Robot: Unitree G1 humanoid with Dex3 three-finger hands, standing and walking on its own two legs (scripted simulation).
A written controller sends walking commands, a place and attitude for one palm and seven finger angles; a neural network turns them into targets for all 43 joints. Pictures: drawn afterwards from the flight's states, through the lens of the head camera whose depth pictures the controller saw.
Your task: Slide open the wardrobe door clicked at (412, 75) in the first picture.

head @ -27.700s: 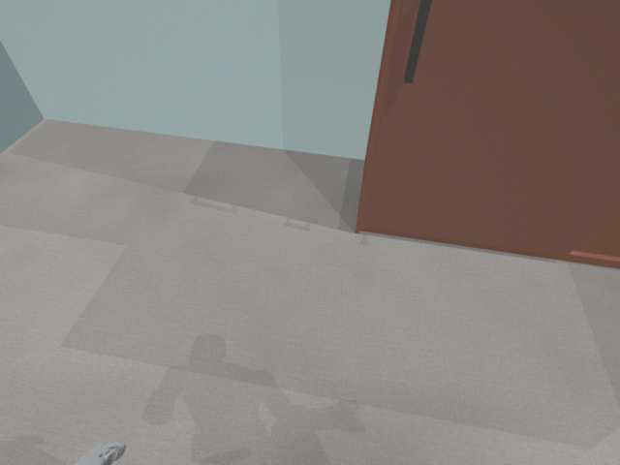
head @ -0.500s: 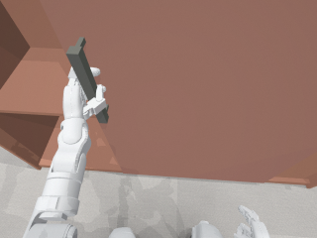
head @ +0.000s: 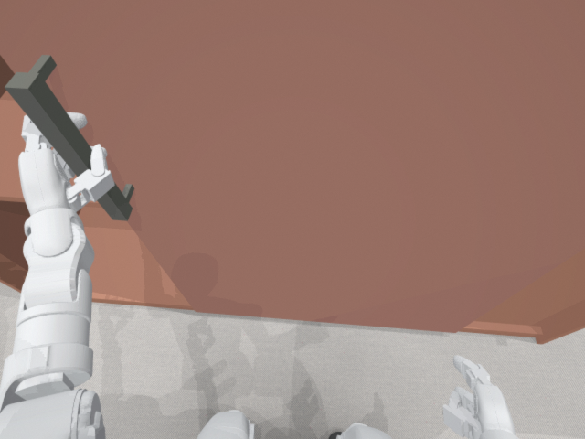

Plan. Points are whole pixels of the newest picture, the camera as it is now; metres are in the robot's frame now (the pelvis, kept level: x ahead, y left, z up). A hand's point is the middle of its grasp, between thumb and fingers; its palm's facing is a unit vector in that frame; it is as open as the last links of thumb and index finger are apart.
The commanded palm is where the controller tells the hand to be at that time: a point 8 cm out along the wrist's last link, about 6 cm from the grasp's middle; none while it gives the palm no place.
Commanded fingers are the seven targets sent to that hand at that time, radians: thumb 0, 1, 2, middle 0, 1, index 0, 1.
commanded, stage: stop walking and hold the door there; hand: left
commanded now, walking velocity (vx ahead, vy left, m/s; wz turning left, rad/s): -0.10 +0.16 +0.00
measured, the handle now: (90, 150) +0.43 +0.32 +0.10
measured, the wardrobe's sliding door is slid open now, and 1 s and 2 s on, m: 0.55 0.55 0.55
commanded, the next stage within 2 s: none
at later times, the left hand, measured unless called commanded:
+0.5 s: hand (98, 173) +0.39 +0.29 +0.11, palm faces +0.48 -0.85 -0.23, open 6.4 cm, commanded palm +0.35 +0.31 +0.11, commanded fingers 0.00 0.90 0.90 -0.45 -1.40 -0.45 -1.40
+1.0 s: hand (97, 173) +0.39 +0.29 +0.11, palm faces +0.46 -0.86 -0.24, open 6.3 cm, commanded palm +0.35 +0.31 +0.11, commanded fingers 0.00 0.90 0.90 -0.45 -1.40 -0.45 -1.40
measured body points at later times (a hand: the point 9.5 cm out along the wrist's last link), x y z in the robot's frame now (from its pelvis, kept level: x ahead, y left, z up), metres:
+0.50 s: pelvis +0.01 +0.00 +0.00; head +0.03 +0.00 +0.45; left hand +0.36 +0.33 +0.13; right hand +0.14 -0.28 -0.09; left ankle +0.01 +0.11 -0.73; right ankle +0.04 -0.11 -0.73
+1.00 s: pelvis +0.00 +0.01 +0.01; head +0.00 +0.01 +0.46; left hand +0.36 +0.33 +0.13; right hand +0.09 -0.26 -0.10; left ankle +0.01 +0.11 -0.73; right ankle +0.03 -0.11 -0.73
